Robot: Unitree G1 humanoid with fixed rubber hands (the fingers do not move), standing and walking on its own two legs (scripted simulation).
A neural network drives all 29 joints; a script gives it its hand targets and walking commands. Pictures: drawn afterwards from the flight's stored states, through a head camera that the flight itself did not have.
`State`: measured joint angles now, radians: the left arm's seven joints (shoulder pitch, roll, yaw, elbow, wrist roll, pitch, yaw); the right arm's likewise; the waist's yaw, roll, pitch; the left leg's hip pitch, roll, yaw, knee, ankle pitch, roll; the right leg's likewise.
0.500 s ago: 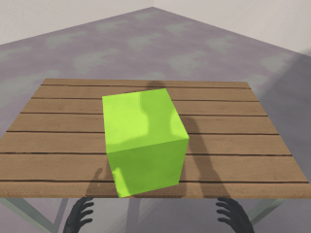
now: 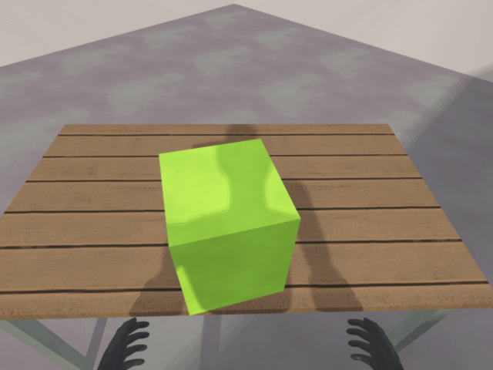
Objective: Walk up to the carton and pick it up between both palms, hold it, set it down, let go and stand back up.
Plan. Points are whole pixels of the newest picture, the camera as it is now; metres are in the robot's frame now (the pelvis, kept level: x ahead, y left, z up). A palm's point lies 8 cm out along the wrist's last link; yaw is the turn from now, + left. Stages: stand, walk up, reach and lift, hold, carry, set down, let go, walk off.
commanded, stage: set down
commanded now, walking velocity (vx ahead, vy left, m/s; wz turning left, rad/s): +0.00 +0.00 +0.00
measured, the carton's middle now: (225, 226) +0.39 +0.07 -0.01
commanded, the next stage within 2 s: let go in 0.20 s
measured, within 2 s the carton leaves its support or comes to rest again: neither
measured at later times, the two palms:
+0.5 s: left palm (123, 358) +0.16 +0.23 -0.08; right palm out of the picture +0.15 -0.22 -0.08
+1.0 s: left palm out of the picture +0.10 +0.25 -0.10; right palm out of the picture +0.08 -0.25 -0.11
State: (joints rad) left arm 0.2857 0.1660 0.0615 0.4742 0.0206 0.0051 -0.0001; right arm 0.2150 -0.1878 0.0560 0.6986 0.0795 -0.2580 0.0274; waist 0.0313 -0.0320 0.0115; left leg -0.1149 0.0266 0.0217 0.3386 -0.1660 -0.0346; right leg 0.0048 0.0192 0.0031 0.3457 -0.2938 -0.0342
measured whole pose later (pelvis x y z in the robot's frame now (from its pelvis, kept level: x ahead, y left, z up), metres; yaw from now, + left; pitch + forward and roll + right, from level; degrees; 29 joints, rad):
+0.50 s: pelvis +0.00 +0.00 +0.00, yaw -1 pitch -4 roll +1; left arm 0.18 0.18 0.04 0.54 0.04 0.10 -0.02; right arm 0.16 -0.20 0.01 0.75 0.01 -0.23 0.01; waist -0.01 -0.02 0.06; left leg -0.12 0.03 0.04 0.37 -0.19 -0.03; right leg -0.01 0.02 0.01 0.37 -0.30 -0.03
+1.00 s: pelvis -0.01 +0.00 -0.01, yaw +0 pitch -4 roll -1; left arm 0.28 0.24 0.03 0.69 0.01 -0.02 0.00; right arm 0.28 -0.23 -0.03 0.76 -0.02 -0.04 -0.03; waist 0.00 0.00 0.01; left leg -0.20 0.06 0.01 0.50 -0.24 -0.04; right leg -0.05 0.05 -0.01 0.45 -0.33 -0.04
